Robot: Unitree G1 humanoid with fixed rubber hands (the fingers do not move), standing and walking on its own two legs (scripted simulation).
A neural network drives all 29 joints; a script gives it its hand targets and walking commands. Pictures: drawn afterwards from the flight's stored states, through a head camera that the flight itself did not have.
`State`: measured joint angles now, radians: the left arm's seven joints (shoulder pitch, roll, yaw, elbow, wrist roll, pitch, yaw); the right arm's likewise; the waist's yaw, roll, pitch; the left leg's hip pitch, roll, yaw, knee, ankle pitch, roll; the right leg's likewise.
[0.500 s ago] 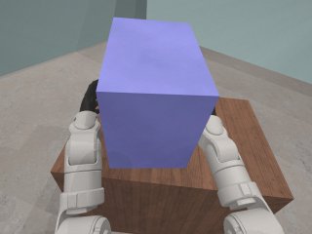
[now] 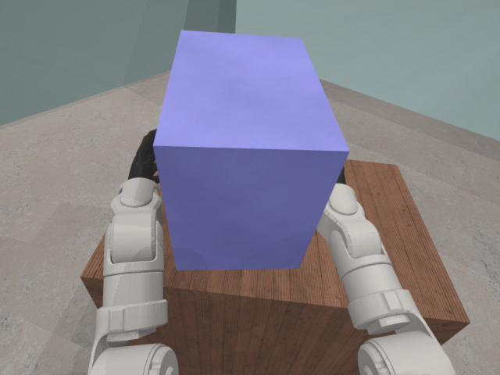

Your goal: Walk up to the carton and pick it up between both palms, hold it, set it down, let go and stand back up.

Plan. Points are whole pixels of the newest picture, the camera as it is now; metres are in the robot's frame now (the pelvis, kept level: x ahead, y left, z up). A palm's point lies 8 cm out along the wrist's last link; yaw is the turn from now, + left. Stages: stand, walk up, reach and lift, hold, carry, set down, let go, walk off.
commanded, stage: hold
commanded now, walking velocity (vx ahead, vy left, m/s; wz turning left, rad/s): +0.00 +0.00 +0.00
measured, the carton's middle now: (240, 151) +0.40 -0.01 +0.20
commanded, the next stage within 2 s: none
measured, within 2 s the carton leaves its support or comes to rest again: neither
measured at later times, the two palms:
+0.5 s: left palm (145, 180) +0.37 +0.13 +0.17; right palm (328, 182) +0.36 -0.15 +0.17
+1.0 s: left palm (144, 180) +0.36 +0.13 +0.18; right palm (329, 182) +0.35 -0.14 +0.17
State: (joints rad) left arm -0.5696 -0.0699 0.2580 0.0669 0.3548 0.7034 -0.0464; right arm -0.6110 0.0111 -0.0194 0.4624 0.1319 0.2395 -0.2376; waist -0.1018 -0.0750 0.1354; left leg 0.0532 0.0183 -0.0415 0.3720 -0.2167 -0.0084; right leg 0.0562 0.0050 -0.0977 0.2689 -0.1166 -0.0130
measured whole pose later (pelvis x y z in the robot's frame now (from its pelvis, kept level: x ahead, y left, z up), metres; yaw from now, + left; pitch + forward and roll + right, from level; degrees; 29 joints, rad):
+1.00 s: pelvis +0.00 +0.00 +0.00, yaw +0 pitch -12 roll -1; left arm -0.59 -0.07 0.26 0.08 0.35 0.70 -0.04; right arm -0.62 0.02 -0.03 0.47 0.13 0.23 -0.23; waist -0.10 -0.07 0.14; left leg 0.04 0.02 -0.03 0.37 -0.21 -0.01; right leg 0.04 0.00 -0.09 0.27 -0.11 -0.01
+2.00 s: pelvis +0.00 +0.00 +0.00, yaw +0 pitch -12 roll -1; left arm -0.55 -0.07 0.25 0.05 0.35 0.72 -0.04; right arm -0.60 0.01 -0.01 0.46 0.15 0.24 -0.23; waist -0.10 -0.08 0.13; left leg 0.05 0.02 -0.03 0.38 -0.22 -0.01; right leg 0.05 0.01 -0.09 0.27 -0.12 -0.01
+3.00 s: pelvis +0.00 +0.00 +0.00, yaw +0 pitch -12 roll -1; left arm -0.57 -0.08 0.27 0.07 0.36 0.71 -0.04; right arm -0.61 0.01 -0.02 0.47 0.14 0.23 -0.23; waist -0.11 -0.07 0.13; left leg 0.06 0.02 -0.03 0.37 -0.22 0.00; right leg 0.07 0.00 -0.09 0.27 -0.12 -0.01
